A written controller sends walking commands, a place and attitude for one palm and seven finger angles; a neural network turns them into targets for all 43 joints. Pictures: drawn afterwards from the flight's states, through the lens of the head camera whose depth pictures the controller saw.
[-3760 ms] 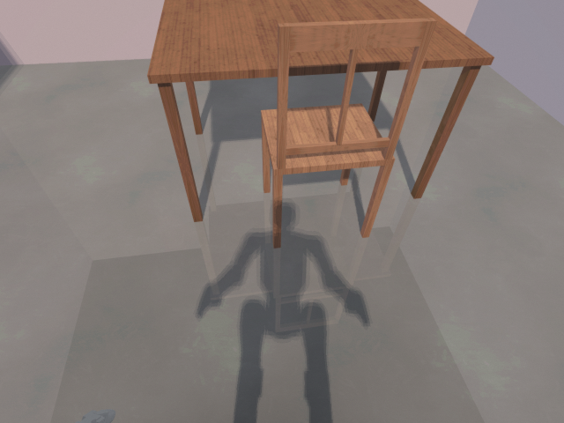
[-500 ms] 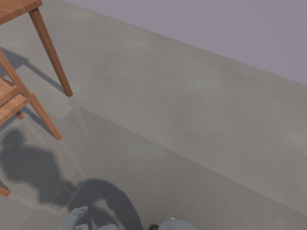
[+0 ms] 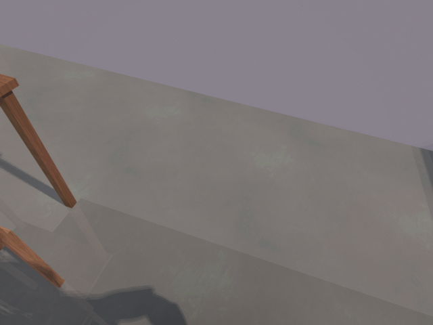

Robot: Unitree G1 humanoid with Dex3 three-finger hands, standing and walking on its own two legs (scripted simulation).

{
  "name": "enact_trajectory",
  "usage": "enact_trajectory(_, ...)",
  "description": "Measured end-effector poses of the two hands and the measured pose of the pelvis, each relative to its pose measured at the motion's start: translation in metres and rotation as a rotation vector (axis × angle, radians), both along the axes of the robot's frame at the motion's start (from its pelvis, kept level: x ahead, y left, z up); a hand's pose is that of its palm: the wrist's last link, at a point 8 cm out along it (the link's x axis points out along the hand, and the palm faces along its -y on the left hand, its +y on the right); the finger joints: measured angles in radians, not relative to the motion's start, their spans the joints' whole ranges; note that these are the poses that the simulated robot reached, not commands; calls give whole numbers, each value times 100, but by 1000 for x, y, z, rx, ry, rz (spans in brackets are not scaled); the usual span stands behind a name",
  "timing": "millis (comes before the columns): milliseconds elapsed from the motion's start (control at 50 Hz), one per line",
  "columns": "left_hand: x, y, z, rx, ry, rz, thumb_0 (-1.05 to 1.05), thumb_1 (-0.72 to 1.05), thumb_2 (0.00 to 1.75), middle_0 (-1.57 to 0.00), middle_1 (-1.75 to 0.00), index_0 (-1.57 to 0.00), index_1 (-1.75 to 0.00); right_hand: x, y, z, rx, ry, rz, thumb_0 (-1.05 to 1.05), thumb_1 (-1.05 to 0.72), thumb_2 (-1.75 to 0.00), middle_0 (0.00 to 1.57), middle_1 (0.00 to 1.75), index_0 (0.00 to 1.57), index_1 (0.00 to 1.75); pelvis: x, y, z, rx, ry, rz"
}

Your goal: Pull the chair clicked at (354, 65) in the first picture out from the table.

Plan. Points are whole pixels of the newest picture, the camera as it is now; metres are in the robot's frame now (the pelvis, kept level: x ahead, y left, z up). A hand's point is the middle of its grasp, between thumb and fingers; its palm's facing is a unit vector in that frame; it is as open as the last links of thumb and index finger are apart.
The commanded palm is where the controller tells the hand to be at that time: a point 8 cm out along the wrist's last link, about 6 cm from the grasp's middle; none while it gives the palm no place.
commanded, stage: walk to a spot facing it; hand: left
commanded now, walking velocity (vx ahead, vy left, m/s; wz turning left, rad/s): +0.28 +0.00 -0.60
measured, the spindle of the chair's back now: out of the picture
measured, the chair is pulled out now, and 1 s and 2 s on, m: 0.00 0.00 0.00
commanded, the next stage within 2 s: turn to face it in 0.26 s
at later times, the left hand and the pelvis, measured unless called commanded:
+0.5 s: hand (198, 242) +0.35 +0.07 -0.16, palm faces -0.27 -0.93 -0.26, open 7.4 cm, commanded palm none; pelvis +0.17 -0.08 -0.01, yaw -15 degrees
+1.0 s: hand (162, 273) +0.27 +0.15 -0.19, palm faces +0.08 -0.97 -0.22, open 7.3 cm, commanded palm none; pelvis +0.22 -0.06 -0.01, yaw +2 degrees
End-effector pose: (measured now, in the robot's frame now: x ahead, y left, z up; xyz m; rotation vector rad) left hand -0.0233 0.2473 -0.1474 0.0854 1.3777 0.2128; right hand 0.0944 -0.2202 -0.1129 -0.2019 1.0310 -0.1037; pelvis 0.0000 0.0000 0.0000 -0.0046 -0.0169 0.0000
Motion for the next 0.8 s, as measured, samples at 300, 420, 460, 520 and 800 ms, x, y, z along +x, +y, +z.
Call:
enact_trajectory(300, 274, -70, 1, 3, -142, -341, 0, 91, 90, -19, -30, -20, -30, -82, -40, -35, 53, 462, -388, 0, -91, -90, 20, 30, 20, 30, 125, -42, -15, 23, 25, -195)
enact_trajectory(420, 353, -112, 0, 49, -240, -421, 0, 91, 90, -20, -30, -20, -30, -39, -69, -57, 96, 465, -443, 1, -91, -90, 20, 30, 20, 30, 159, -75, -27, 34, 8, -250)
enact_trajectory(460, 365, -122, 9, 58, -247, -431, 0, 91, 90, -20, -30, -20, -30, -8, -80, -54, 91, 395, -432, 1, -91, -90, 20, 30, 20, 30, 167, -80, -20, 32, 5, -257)
enact_trajectory(520, 377, -137, 20, 56, -261, -443, 0, 91, 90, -20, -30, -20, -30, 35, -92, -47, 88, 289, -410, 0, -91, -90, 20, 30, 20, 30, 179, -86, -10, 28, 7, -252)
enact_trajectory(800, 368, -141, 13, -38, -312, -207, -2, 91, 89, -20, -30, -20, -30, 118, -96, -27, 45, 283, -233, 0, -92, -90, 20, 30, 20, 30, 214, -87, -3, -3, 14, -78)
